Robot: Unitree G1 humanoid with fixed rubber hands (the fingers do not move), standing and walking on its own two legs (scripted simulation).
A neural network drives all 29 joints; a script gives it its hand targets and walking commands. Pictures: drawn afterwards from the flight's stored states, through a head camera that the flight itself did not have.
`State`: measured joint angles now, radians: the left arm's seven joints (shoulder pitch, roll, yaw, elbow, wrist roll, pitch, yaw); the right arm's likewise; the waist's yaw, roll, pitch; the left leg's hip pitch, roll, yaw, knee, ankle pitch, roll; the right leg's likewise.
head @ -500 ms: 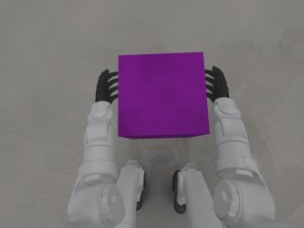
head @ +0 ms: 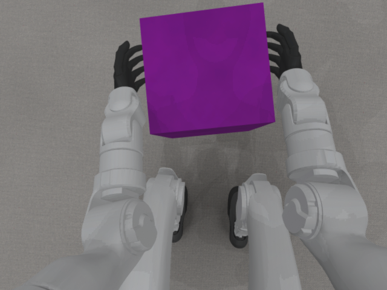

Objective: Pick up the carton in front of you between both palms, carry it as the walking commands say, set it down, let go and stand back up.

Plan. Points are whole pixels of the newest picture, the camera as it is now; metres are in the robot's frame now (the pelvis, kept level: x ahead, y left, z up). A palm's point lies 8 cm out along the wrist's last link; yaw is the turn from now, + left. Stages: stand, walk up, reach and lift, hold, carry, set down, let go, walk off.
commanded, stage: set down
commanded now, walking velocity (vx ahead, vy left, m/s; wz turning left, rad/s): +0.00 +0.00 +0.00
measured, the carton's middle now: (206, 87) +0.49 +0.02 -0.18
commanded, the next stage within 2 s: none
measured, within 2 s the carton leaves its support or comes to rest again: rests again in 1.12 s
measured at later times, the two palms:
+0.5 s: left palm (145, 96) +0.48 +0.18 -0.25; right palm (262, 77) +0.54 -0.12 -0.25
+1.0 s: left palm (144, 95) +0.49 +0.19 -0.28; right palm (256, 80) +0.55 -0.11 -0.30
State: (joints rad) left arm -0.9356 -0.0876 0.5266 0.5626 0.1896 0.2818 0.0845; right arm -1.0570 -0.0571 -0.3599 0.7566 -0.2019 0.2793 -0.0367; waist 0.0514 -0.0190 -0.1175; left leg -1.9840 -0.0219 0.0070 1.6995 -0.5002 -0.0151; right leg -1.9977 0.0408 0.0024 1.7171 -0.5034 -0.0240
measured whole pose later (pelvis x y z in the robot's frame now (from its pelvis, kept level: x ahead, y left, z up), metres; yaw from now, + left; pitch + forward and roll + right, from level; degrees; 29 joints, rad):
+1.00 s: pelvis -0.01 +0.00 -0.14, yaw +1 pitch +39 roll +3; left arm -1.30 0.10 0.45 0.88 0.00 0.21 0.12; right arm -1.47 -0.30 -0.12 1.12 -0.04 0.20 -0.07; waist 0.10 0.02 0.24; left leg -2.29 -0.07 0.01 2.16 -0.57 -0.05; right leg -2.32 0.05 0.01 2.19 -0.56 -0.03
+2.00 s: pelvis -0.02 +0.00 -0.14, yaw +1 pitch +34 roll +4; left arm -1.33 0.24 0.28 1.05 -0.19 0.03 0.14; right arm -1.53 -0.52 0.10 1.19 0.23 0.08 -0.03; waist 0.09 0.02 0.41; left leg -2.22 -0.06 0.02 2.21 -0.59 -0.04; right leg -2.25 0.05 0.02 2.25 -0.58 -0.02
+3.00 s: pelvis +0.02 +0.00 +0.10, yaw +0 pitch +47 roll +3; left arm -0.97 0.12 0.38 0.69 -0.06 0.18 0.09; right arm -1.24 -0.38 -0.18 1.00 -0.05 0.20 0.05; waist 0.13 -0.03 -0.09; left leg -1.71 -0.04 -0.02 1.27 -0.38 -0.03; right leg -1.73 0.05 0.04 1.30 -0.38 -0.02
